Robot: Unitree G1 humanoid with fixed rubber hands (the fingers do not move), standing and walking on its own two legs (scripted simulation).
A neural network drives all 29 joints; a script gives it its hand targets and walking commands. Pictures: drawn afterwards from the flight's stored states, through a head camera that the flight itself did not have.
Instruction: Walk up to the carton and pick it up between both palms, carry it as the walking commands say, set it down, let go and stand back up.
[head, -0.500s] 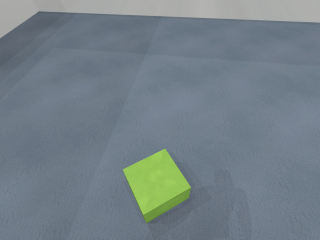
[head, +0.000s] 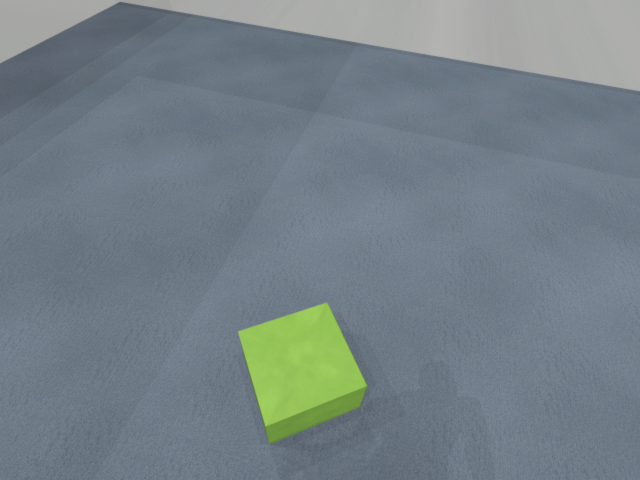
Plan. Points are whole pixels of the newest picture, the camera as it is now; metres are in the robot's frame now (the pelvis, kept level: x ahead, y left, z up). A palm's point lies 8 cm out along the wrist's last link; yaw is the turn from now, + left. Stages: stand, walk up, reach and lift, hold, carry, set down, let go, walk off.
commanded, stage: walk up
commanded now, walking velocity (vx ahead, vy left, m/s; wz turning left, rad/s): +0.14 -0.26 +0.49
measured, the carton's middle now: (299, 369) +0.55 +0.02 -0.69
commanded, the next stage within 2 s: none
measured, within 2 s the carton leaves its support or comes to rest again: neither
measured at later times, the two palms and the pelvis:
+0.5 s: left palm out of the picture -0.04 +0.10 -0.15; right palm (478, 367) +0.31 -0.27 -0.13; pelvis +0.11 -0.09 -0.02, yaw +11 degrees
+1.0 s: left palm out of the picture +0.11 +0.17 -0.13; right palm (537, 406) +0.25 -0.34 -0.14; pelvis +0.12 -0.10 -0.01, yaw +13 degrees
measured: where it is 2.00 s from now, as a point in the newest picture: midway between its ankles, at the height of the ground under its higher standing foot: outside the picture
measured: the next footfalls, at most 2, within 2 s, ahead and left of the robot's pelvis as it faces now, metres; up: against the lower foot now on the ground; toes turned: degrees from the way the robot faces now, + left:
right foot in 0.14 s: +0.06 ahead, -0.20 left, +0.00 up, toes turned +0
left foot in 0.48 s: +0.18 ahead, +0.00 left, +0.00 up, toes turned +19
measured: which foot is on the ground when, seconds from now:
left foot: down 0.00-0.14, up 0.16-0.46, down 0.48-0.74, up 0.76-1.00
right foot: up 0.00-0.12, down 0.14-0.50, up 0.52-0.72, down 0.74-1.00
